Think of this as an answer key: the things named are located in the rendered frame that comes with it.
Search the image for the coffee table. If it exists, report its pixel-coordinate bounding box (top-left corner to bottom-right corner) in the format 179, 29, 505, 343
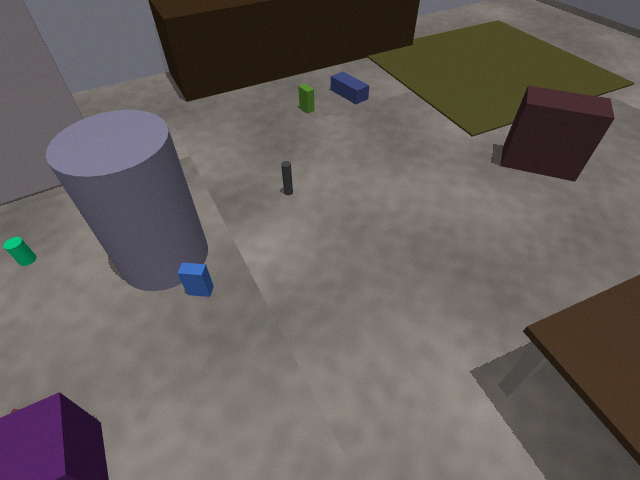
499, 275, 640, 465

